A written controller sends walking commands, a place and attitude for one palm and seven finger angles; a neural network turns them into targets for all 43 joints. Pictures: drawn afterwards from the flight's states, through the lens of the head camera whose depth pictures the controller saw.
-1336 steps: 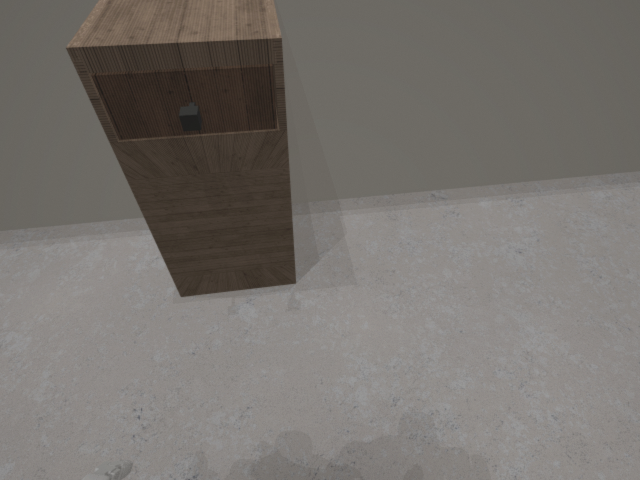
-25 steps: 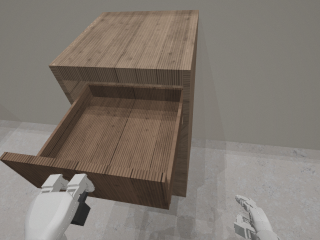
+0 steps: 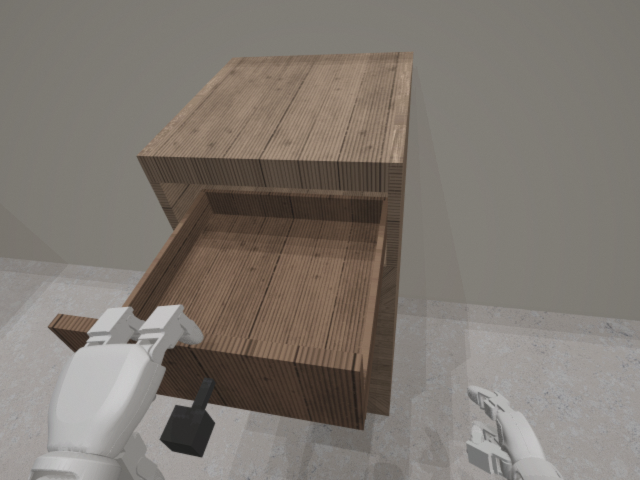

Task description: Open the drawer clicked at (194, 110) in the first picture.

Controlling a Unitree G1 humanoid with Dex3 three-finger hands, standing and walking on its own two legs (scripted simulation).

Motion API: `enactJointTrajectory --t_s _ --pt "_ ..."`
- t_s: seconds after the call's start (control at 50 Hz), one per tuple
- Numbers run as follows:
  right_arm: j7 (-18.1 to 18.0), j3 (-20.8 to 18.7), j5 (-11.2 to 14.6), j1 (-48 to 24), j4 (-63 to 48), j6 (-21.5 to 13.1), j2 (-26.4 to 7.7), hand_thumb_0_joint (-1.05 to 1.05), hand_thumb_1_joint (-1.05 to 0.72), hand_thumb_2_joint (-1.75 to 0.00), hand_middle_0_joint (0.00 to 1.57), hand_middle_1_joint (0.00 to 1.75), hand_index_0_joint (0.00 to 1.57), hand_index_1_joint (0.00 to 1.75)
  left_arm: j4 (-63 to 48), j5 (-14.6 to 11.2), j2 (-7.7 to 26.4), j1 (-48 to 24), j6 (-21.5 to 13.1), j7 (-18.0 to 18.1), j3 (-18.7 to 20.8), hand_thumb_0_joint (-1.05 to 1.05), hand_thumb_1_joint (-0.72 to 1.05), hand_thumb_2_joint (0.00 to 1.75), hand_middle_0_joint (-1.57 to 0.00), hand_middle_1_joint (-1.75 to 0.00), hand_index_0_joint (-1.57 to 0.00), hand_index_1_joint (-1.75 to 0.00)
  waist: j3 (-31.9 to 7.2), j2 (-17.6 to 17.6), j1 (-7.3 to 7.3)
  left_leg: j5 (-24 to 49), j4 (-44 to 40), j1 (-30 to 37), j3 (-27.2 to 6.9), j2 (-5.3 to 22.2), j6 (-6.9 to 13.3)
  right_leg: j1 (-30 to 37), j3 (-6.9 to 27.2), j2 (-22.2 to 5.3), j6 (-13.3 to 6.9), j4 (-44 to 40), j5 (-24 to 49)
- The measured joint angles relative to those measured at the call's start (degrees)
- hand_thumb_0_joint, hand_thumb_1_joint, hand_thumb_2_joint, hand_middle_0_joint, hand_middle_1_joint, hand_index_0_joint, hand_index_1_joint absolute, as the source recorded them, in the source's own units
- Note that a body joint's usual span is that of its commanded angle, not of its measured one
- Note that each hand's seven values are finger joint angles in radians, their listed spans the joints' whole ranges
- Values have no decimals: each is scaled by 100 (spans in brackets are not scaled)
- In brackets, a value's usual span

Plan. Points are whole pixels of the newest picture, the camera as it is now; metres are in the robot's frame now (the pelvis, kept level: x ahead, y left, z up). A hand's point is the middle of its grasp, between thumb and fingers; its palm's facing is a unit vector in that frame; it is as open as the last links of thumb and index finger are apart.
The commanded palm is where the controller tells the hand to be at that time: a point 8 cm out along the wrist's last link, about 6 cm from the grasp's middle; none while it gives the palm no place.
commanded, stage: lift the hand off the handle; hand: left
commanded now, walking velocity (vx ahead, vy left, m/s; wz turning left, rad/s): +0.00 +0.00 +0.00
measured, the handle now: (196, 413) +0.19 +0.19 +0.02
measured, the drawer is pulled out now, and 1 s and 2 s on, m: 0.30 0.30 0.30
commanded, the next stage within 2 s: draw the hand back to the body in 0.46 s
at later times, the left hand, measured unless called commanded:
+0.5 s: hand (135, 360) +0.17 +0.19 +0.18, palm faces +0.18 -0.18 -0.97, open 13.8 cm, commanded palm +0.12 +0.19 +0.23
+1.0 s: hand (115, 380) +0.16 +0.21 +0.16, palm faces +0.06 -0.12 -0.99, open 13.8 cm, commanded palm +0.12 +0.22 +0.22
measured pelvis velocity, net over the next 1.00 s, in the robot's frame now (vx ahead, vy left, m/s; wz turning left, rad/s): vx -0.01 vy -0.01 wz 0.02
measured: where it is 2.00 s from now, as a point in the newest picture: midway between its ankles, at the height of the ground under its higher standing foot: outside the picture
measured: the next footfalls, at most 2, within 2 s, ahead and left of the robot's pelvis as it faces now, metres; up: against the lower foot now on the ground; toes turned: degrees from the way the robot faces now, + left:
none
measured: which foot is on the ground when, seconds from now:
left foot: down 0.00-1.00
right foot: down 0.00-1.00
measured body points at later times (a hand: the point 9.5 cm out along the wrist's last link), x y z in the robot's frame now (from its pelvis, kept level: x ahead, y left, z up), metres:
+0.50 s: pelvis -0.01 +0.00 +0.01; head -0.04 -0.05 +0.46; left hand +0.16 +0.20 +0.23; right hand +0.22 -0.19 -0.06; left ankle -0.01 +0.05 -0.72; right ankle -0.01 -0.09 -0.72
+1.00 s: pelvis -0.01 -0.01 +0.02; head -0.02 -0.05 +0.46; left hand +0.15 +0.22 +0.21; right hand +0.22 -0.21 -0.06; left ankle -0.01 +0.05 -0.72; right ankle -0.01 -0.09 -0.72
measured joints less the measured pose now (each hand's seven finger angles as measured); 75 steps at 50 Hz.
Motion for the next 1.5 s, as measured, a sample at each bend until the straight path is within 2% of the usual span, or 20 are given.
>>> enactJointTrajectory --t_s 0.1,0.28,0.4,0.5,0.54,0.66,0.74,0.84,0.92,1.08,1.18,1.22,1.24,1.26,1.28,1.3,1.34,1.38,1.44,1.5 --pt "84 78 85 -46 -27 128 13 1 -91 -90 20 30 20 30 -290 -54 -52 -228 217 -241 -92 0 -49 30 -33 -121 -36 -121 56 65 -17 99 -173 185 30 -34 28 161 42 -38 42 -124 77" --pt "86 192 140 -112 -13 299 25 1 -91 -90 20 30 20 30 -369 -143 109 -733 570 -707 -145 0 -50 30 -32 -121 -33 -120 211 102 -13 263 -457 525 50 -44 43 485 82 -55 57 -376 232" --pt "67 212 201 -215 72 333 -11 1 -91 -90 20 30 20 30 -495 -315 285 -1021 696 -940 82 0 -50 30 -32 -121 -33 -120 305 111 -61 366 -642 743 30 -35 32 711 78 -52 44 -575 339" --pt "100 203 245 -305 72 353 -42 1 -91 -90 20 30 20 30 -486 -546 268 -1001 768 -1157 238 0 -50 30 -32 -120 -32 -120 392 71 -137 464 -797 855 5 -33 12 822 64 -55 31 -722 428" --pt "92 210 238 -315 39 365 -69 1 -91 -90 20 30 20 30 -451 -565 288 -962 787 -1233 235 0 -50 30 -32 -120 -32 -120 424 45 -133 485 -817 857 0 -21 3 830 59 -45 20 -757 458" --pt "4 195 172 -250 -61 351 -151 1 -91 -90 20 30 20 30 -484 -419 341 -849 656 -1203 145 -1 -50 30 -32 -121 -32 -120 457 15 -63 462 -753 789 -17 33 -29 803 38 7 -21 -790 491" --pt "-63 206 153 -232 17 320 -130 1 -91 -90 19 30 20 30 -384 -376 524 -848 462 -1097 348 0 -50 30 -32 -121 -33 -120 457 0 -54 438 -731 791 -41 54 -54 825 16 28 -48 -808 483" --pt "-82 215 184 -224 140 282 -67 1 -91 -90 20 30 20 30 -114 -599 656 -883 463 -1159 714 0 -49 30 -32 -121 -33 -120 479 -28 -108 462 -802 845 -103 43 -76 892 -38 16 -69 -882 487" --pt "-120 240 195 -169 103 233 -93 1 -91 -90 20 30 20 30 -196 -806 635 -664 471 -1239 830 0 -49 30 -32 -120 -32 -120 461 -16 -147 466 -840 851 -141 43 -80 925 -67 17 -67 -962 502" --pt "-268 222 126 -102 1 187 -184 1 -91 -90 20 30 20 30 -339 -799 933 -281 58 -1144 1035 0 -49 30 -32 -120 -33 -120 500 -80 -65 413 -763 749 -185 58 -81 871 -112 33 -74 -977 484" --pt "-307 164 131 -112 74 140 -157 1 -91 -90 20 30 20 30 -166 -928 1024 -344 -122 -1084 1341 0 -49 30 -32 -120 -33 -120 501 -119 -57 395 -741 708 -236 32 -65 854 -162 9 -60 -978 457" --pt "-362 83 132 -150 159 -174 -69 1 -91 -90 20 30 20 30 -43 -2790 573 -384 -356 -980 1583 -1 -49 30 -32 -120 -33 -120 656 -86 -193 401 -773 825 -289 9 -50 1000 -209 -11 -56 -1045 462" --pt "-399 47 123 -145 196 -374 9 1 -91 -90 20 30 20 30 39 -3499 257 -368 -476 -892 1653 -1 -48 30 -32 -120 -33 -119 722 -102 -264 416 -822 893 -294 -13 -45 1052 -210 -33 -52 -1059 458" --pt "-434 26 118 -110 217 -534 91 1 -91 -90 20 30 20 30 100 -4063 -46 -341 -559 -831 1682 -1 -48 31 -32 -119 -32 -119 759 -136 -327 436 -881 949 -297 -35 -41 1091 -209 -56 -46 -1072 450" --pt "-470 19 113 -46 235 -670 166 1 -91 -90 20 30 20 30 123 -4497 -299 -324 -606 -784 1668 -1 -46 31 -31 -118 -32 -118 771 -187 -369 456 -938 997 -306 -55 -40 1126 -214 -76 -40 -1091 442" --pt "-505 33 106 29 275 -809 228 1 -91 -90 20 30 20 30 114 -4822 -483 -317 -652 -734 1636 -1 -45 32 -31 -117 -32 -117 765 -247 -388 468 -979 1032 -316 -69 -40 1153 -220 -89 -37 -1107 433" --pt "-557 84 66 193 396 -1062 328 1 -91 -90 20 30 20 30 27 -5202 -690 -308 -785 -635 1548 -1 -41 34 -31 -115 -32 -114 703 -383 -401 467 -1032 1082 -344 -85 -40 1202 -240 -104 -41 -1141 410" --pt "-575 133 46 321 522 -1244 396 1 -91 -90 20 30 20 30 -100 -5403 -763 -296 -917 -572 1493 -1 -36 36 -31 -112 -31 -111 641 -493 -412 452 -1068 1137 -373 -86 -49 1270 -259 -103 -52 -1198 398" --pt "-568 159 35 389 690 -1421 424 1 -91 -90 20 30 20 30 -182 -5539 -679 -390 -1085 -525 1588 -1 -28 39 -30 -107 -30 -106 617 -549 -436 428 -1084 1191 -401 -75 -67 1357 -278 -90 -64 -1280 406" --pt "-527 110 43 346 791 -1459 402 1 -91 -90 20 30 20 30 -74 -5626 -575 -497 -1181 -531 1822 -1 -19 43 -29 -101 -30 -100 640 -491 -476 439 -1119 1220 -396 -79 -72 1387 -270 -95 -56 -1320 421"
